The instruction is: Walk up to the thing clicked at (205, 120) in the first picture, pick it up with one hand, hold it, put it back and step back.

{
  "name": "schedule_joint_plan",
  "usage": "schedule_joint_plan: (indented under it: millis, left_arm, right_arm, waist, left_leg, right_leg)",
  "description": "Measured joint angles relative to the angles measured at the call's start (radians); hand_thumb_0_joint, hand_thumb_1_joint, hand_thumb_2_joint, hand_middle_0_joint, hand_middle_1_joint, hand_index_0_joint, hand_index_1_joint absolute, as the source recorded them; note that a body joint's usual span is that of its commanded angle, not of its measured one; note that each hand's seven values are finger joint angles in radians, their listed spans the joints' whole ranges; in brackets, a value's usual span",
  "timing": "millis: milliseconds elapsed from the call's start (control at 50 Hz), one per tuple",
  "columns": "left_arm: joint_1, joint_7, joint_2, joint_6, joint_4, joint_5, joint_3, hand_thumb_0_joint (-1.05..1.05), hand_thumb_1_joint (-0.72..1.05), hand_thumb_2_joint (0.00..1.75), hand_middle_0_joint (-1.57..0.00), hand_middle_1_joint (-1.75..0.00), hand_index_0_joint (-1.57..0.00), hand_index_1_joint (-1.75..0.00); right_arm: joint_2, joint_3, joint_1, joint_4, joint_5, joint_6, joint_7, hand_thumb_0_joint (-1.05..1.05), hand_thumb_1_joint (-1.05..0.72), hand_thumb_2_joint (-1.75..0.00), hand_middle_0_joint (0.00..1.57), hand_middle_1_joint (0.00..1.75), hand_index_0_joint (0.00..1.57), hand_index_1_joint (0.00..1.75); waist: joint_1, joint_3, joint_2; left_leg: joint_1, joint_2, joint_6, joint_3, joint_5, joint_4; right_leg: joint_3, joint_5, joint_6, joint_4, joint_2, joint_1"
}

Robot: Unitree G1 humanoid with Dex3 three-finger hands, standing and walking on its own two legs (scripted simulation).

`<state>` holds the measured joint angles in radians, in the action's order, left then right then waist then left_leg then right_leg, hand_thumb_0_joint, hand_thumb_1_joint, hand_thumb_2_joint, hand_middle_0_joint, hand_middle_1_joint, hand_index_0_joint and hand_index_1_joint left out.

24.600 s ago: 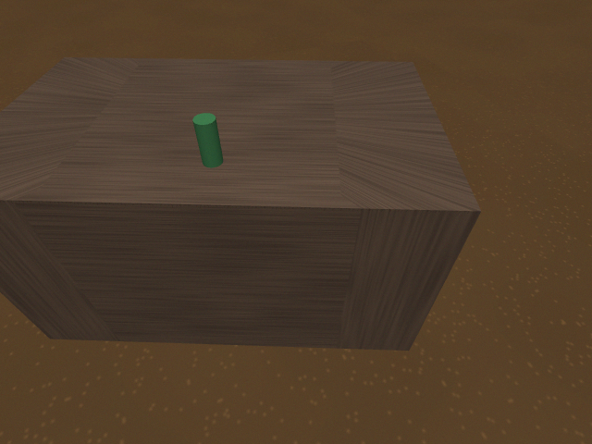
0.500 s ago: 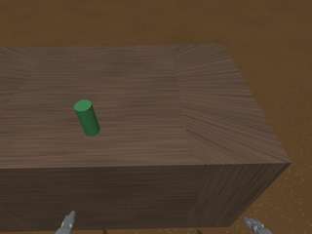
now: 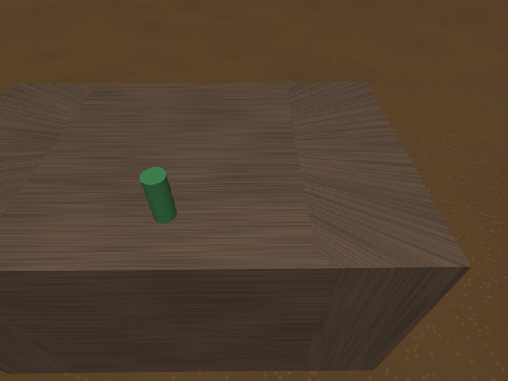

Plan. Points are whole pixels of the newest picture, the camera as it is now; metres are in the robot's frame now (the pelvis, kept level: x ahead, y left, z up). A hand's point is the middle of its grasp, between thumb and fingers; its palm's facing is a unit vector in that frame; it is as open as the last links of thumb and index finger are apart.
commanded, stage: home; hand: left
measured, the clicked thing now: (159, 196) +0.50 +0.22 -0.01
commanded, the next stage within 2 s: stand in 1.22 s
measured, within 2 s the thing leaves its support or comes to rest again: neither
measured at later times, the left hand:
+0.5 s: hand out of the picture +0.04 +0.25 -0.15, palm faces -0.04 -0.93 -0.36, open 17.5 cm
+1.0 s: hand out of the picture +0.09 +0.25 -0.15, palm faces -0.05 -0.93 -0.35, open 17.5 cm
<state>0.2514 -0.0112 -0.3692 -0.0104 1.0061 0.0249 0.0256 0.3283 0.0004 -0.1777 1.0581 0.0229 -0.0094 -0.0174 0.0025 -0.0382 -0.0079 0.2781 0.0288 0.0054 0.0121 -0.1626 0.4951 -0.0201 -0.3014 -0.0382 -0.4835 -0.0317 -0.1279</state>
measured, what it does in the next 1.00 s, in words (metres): stands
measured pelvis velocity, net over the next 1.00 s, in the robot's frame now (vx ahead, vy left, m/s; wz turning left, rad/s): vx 0.02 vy -0.01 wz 0.00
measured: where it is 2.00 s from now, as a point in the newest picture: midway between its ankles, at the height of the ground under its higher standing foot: outside the picture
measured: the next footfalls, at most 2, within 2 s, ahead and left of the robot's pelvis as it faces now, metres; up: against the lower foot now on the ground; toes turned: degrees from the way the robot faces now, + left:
none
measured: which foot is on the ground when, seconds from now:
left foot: down 0.00-1.00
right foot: down 0.00-1.00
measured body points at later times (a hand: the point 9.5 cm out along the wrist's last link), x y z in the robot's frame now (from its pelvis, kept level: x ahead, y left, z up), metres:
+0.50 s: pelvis +0.00 +0.00 +0.01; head +0.00 -0.01 +0.46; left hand +0.05 +0.30 -0.13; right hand +0.07 -0.31 -0.13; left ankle +0.07 +0.12 -0.74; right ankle -0.02 -0.15 -0.74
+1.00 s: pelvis +0.02 -0.01 +0.01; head +0.03 +0.00 +0.46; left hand +0.10 +0.30 -0.12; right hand +0.09 -0.31 -0.13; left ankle +0.07 +0.12 -0.74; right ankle -0.02 -0.15 -0.74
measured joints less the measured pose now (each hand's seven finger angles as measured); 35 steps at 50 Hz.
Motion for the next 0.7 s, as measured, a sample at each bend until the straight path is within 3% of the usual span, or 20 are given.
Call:
schedule_joint_plan:
  millis: [300,700]
  left_arm:
    - [-0.031,0.006,0.007,-0.001,0.089,-0.002,-0.007,-0.01,-0.56,0.04,-0.06,-0.05,-0.05,-0.04]
    - [-0.091,0.006,0.015,0.001,0.106,-0.007,-0.015,-0.01,-0.55,0.04,-0.06,-0.05,-0.05,-0.05]
  right_arm:
    - [0.014,0.008,0.037,0.056,-0.010,0.003,0.004,0.00,-0.90,-0.90,0.21,0.30,0.20,0.30]
    - [0.019,0.002,0.060,0.083,-0.014,0.007,0.008,0.00,-0.90,-0.90,0.21,0.30,0.20,0.30]
  waist:
    - [0.000,-0.005,-0.006]
    - [-0.010,-0.013,0.003]
  left_leg:
    - [-0.031,0.000,0.003,-0.004,0.045,-0.076]
    - [-0.069,0.003,0.009,0.002,0.038,-0.109]
  right_leg:
    - [0.005,0.042,-0.001,0.072,0.001,0.029]
    - [0.001,0.044,0.002,0.115,0.002,0.069]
